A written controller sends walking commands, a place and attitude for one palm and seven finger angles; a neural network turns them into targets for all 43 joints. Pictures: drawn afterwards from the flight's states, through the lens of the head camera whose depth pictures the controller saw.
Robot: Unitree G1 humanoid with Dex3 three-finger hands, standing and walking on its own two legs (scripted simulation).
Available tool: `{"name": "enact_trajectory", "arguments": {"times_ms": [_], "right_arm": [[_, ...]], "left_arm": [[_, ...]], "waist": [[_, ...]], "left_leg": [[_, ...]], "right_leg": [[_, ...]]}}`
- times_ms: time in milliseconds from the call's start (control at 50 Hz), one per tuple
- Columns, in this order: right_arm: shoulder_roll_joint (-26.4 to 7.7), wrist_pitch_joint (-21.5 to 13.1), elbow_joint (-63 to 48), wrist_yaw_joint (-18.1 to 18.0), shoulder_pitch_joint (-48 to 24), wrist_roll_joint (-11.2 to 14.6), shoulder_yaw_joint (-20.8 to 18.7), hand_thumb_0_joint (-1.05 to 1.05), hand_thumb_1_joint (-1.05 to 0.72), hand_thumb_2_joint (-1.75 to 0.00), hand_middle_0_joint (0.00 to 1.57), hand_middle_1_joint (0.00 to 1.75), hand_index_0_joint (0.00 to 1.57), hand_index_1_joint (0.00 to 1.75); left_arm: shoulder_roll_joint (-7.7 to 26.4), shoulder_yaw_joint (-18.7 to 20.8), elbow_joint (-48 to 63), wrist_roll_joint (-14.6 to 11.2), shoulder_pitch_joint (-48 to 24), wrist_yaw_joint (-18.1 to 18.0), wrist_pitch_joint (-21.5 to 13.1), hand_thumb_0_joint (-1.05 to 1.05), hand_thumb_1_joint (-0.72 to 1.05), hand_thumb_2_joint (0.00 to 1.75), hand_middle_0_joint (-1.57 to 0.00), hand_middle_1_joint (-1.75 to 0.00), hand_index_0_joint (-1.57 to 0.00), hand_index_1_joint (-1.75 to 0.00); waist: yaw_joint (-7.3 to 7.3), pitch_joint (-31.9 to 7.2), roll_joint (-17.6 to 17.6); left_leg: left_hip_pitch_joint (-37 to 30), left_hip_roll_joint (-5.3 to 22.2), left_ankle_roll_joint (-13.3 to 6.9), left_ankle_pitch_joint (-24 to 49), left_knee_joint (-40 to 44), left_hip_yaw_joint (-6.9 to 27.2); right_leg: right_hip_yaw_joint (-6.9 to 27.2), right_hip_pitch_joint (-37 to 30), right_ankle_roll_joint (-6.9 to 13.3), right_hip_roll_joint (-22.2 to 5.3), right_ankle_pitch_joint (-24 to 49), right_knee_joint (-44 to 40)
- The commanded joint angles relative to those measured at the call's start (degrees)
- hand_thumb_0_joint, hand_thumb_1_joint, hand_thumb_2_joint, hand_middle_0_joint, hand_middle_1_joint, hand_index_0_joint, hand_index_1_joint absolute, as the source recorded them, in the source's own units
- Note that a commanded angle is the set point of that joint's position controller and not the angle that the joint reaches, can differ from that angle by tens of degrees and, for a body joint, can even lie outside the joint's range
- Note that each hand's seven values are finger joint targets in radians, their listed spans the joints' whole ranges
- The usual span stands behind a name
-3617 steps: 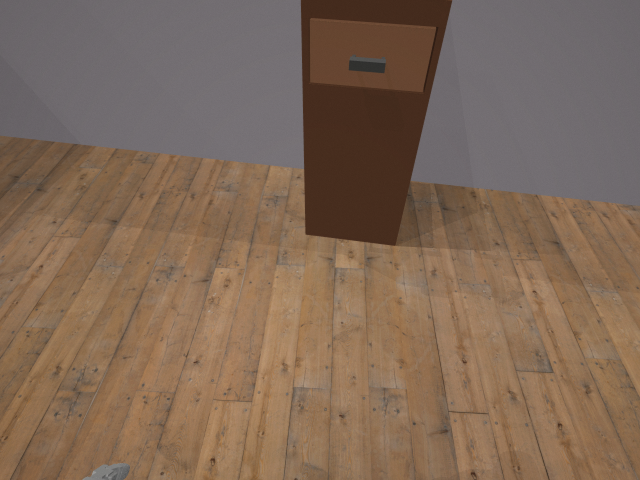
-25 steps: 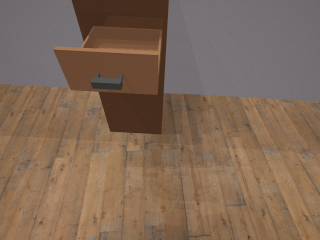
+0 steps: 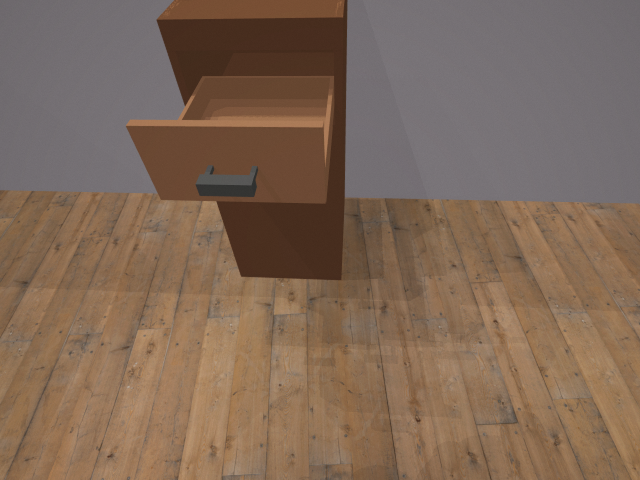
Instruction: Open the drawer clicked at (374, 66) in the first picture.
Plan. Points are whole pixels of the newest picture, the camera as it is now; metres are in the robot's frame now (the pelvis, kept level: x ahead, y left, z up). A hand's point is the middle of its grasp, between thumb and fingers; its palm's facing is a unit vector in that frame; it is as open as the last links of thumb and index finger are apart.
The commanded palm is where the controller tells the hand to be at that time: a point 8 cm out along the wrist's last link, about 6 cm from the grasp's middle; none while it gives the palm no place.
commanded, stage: let the arm hang, fingers relaxed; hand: left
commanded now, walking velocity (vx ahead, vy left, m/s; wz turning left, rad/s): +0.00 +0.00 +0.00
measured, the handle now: (229, 177) +0.61 +0.21 +0.01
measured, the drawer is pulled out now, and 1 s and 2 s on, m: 0.30 0.30 0.30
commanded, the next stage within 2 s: look to check the result in 0.30 s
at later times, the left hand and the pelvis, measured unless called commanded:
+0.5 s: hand out of the picture +0.04 +0.17 -0.17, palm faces +0.02 -0.97 -0.24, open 7.3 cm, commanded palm none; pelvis +0.03 -0.01 +0.00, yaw +0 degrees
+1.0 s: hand out of the picture +0.08 +0.18 -0.16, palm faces +0.01 -0.96 -0.27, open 7.4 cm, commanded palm none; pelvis +0.04 -0.02 +0.00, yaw +0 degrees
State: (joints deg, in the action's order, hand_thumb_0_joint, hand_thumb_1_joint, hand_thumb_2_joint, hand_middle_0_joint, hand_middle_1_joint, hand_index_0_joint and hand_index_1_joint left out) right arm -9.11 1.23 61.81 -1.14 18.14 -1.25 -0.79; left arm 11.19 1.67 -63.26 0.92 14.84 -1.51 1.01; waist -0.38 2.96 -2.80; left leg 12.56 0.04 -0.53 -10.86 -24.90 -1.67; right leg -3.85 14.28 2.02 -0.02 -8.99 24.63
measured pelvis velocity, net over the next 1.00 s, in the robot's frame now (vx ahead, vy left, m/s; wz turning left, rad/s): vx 0.04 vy -0.02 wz -0.01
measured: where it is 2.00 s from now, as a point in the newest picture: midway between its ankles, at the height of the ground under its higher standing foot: outside the picture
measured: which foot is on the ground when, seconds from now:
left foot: down 0.00-1.00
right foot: down 0.00-1.00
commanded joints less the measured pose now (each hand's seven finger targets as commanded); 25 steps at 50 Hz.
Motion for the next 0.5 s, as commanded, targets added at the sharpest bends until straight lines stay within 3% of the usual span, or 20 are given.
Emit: {"name": "enact_trajectory", "arguments": {"times_ms": [0, 200, 320, 480], "right_arm": [[-5.2, -1.0, -0.8, -0.5, 4.2, 0.0, -0.9, 0.0, -0.9, -0.9, 0.2, 0.3, 0.2, 0.3], [-4.0, -1.5, -0.1, -0.8, 3.0, 0.2, -0.6, 0.0, -0.9, -0.9, 0.2, 0.3, 0.2, 0.3], [-4.5, -1.4, 0.2, -0.9, 2.6, 0.3, -0.8, 0.0, -0.9, -0.9, 0.2, 0.3, 0.2, 0.3], [-5.0, -1.4, 0.5, -1.1, 1.6, 0.4, -0.9, 0.0, -0.9, -0.9, 0.2, 0.3, 0.2, 0.3]], "left_arm": [[6.3, 1.1, 1.8, -0.1, 1.6, -0.4, -1.1, 0.0, 0.9, 0.9, -0.2, -0.3, -0.2, -0.3], [4.8, 1.1, 1.1, -0.2, 0.7, -0.6, -1.4, 0.0, 0.9, 0.9, -0.2, -0.3, -0.2, -0.3], [5.0, 1.1, 0.8, -0.3, 0.2, -0.6, -1.8, 0.0, 0.9, 0.9, -0.2, -0.3, -0.2, -0.3], [5.1, 1.0, 0.4, -0.3, 0.2, -0.7, -1.8, 0.0, 0.9, 0.9, -0.2, -0.3, -0.2, -0.3]], "waist": [[-0.1, 2.6, 2.7], [0.14, 0.9, 0.7], [-0.22, 0.0, 2.6], [-0.28, 0.2, 2.1]], "left_leg": [[2.6, 5.0, -1.6, -5.3, 6.5, 5.2], [1.2, 5.5, -0.9, 0.4, 6.8, 4.8], [-0.8, 5.5, -0.6, 1.9, 6.2, 4.2], [-2.4, 5.9, -0.5, 3.1, 6.5, 4.1]], "right_leg": [[8.2, 0.4, 1.4, -5.5, -11.4, -7.8], [7.2, -3.3, 1.1, -5.7, -3.8, -6.7], [7.3, -4.0, 1.2, -5.9, -2.1, -7.5], [6.9, -4.4, 1.2, -5.8, 0.5, -7.4]]}}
